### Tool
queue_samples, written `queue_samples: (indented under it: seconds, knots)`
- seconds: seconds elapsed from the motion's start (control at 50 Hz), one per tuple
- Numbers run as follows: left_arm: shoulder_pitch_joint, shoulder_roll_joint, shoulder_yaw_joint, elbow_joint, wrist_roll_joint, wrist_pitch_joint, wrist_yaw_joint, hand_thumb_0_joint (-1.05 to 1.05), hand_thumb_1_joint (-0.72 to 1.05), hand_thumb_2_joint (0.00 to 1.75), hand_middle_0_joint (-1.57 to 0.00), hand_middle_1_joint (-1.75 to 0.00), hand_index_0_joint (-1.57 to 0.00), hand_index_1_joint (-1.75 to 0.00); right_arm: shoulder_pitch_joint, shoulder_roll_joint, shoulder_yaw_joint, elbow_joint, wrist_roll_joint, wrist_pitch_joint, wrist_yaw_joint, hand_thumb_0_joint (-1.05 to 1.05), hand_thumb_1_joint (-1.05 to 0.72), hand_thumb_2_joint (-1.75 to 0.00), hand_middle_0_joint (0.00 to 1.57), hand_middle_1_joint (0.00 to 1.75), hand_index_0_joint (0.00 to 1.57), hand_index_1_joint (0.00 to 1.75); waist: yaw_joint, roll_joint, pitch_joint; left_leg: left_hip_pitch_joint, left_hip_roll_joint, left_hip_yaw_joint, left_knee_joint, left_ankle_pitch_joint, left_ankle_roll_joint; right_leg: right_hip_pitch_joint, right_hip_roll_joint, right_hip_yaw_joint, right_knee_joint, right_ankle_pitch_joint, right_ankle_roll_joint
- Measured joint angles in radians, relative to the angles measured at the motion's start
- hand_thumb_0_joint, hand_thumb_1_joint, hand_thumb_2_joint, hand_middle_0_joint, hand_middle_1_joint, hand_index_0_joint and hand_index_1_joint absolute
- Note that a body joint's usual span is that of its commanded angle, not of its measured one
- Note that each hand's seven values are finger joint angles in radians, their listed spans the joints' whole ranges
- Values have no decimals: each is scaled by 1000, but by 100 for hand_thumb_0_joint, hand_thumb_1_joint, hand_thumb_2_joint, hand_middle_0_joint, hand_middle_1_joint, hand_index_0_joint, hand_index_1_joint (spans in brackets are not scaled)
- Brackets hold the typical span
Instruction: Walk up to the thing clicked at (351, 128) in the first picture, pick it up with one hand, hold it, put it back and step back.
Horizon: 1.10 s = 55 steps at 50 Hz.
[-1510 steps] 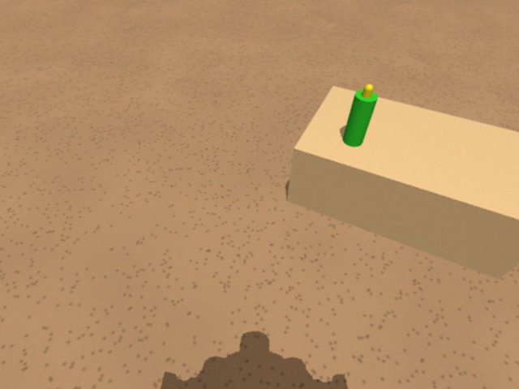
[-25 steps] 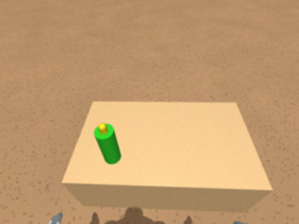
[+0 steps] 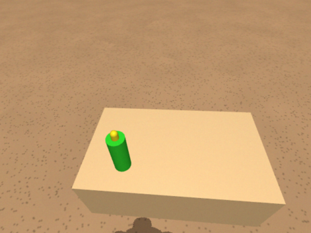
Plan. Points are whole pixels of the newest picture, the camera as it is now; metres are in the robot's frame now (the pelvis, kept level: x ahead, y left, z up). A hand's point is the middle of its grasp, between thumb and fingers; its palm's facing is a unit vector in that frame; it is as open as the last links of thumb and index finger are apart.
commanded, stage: home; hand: left
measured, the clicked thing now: (118, 149) +0.56 +0.21 -0.28
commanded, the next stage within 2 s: stand in 0.72 s
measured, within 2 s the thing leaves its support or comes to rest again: neither
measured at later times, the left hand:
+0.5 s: hand out of the picture +0.04 +0.25 -0.15, palm faces -0.01 -0.92 -0.39, open 17.5 cm
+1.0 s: hand out of the picture +0.08 +0.25 -0.15, palm faces +0.00 -0.93 -0.38, open 16.1 cm
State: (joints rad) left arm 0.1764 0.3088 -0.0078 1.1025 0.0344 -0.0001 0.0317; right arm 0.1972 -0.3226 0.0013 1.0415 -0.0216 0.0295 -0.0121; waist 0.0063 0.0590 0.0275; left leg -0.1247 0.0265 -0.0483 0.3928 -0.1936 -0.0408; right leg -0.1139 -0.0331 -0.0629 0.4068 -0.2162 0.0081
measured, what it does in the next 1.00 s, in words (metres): stands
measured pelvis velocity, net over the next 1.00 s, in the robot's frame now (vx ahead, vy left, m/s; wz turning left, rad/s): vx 0.01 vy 0.00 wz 0.00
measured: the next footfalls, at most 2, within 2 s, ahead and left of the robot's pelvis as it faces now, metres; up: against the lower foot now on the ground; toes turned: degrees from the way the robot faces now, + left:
none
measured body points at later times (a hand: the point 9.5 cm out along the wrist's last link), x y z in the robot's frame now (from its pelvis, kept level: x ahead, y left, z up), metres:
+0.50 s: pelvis +0.00 +0.00 +0.00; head -0.01 -0.02 +0.45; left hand +0.04 +0.30 -0.12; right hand +0.04 -0.29 -0.15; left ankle +0.02 +0.15 -0.74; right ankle +0.01 -0.12 -0.74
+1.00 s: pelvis +0.01 +0.00 +0.00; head +0.02 -0.02 +0.45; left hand +0.08 +0.30 -0.12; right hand +0.08 -0.30 -0.14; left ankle +0.02 +0.15 -0.74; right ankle +0.01 -0.12 -0.74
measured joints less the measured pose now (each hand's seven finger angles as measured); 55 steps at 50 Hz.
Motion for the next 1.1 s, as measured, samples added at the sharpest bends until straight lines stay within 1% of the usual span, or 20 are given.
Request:
queue_samples:
  seconds: [0.32, 0.56, 0.88, 0.92, 0.98, 1.04, 1.1]
  knots:
    - [-9, 15, 10, 63, -4, 4, -12, 0, -55, 5, -5, -5, -5, -5, -1, -20, 3, 49, 2, -3, 4, 1, -90, -90, 21, 30, 20, 30, 2, -2, 6, -12, 8, -4, -21, 23, -6, -11, 8, -4, -23, 23, -7]
    - [-33, 15, 12, 69, -12, 4, -18, 0, -55, 5, -5, -5, -5, -5, -4, -22, 11, 67, 5, -9, 3, 1, -90, -90, 21, 30, 20, 30, 0, -11, 11, -8, 7, -1, -31, 22, -6, -10, 7, -1, -26, 19, -7]
    - [-71, 13, 16, 65, -15, -2, -20, 0, -55, 5, -6, -6, -6, -6, -49, -27, 14, 75, 7, -19, 2, 1, -90, -90, 21, 30, 20, 30, -2, -16, 11, 10, 5, 3, -60, 21, -5, 3, 6, 1, -47, 15, -5]
    - [-73, 14, 17, 65, -16, -3, -20, 0, -52, 8, -8, -9, -8, -9, -54, -27, 13, 75, 7, -20, 2, 1, -90, -90, 21, 30, 20, 30, -2, -16, 12, 13, 6, 3, -65, 21, -5, 5, 6, 1, -51, 15, -5]
    - [-76, 15, 18, 66, -16, -3, -21, 0, -42, 18, -12, -16, -12, -16, -60, -29, 12, 77, 7, -21, 2, 1, -91, -90, 21, 30, 20, 30, -2, -16, 12, 15, 6, 3, -69, 21, -5, 7, 6, 1, -55, 15, -5]
    - [-77, 15, 19, 67, -16, -2, -21, 0, -27, 33, -15, -21, -15, -21, -65, -30, 11, 78, 7, -21, 2, 1, -91, -90, 21, 30, 20, 30, -1, -16, 12, 19, 7, 3, -74, 20, -6, 11, 7, 1, -60, 15, -5]
    - [-77, 15, 20, 66, -17, -3, -20, 0, -8, 51, -17, -25, -17, -25, -71, -32, 11, 80, 7, -22, 1, 1, -91, -90, 21, 30, 20, 30, -1, -16, 13, 22, 8, 4, -77, 20, -6, 15, 8, 2, -64, 15, -5]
